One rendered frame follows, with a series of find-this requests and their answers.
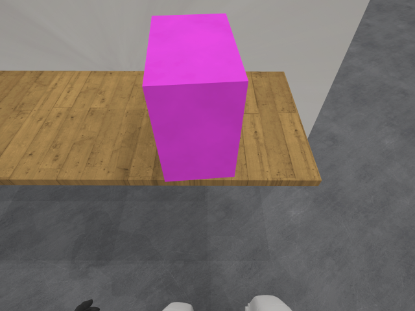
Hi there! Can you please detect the table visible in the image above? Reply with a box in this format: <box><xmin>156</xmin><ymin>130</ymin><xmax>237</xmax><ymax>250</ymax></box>
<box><xmin>0</xmin><ymin>71</ymin><xmax>322</xmax><ymax>246</ymax></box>

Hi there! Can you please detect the carton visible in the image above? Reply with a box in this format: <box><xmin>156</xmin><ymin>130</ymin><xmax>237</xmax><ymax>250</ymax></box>
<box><xmin>142</xmin><ymin>14</ymin><xmax>248</xmax><ymax>182</ymax></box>

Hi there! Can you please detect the robot right thigh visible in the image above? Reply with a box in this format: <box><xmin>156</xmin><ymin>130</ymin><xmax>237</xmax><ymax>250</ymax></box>
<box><xmin>245</xmin><ymin>295</ymin><xmax>292</xmax><ymax>311</ymax></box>

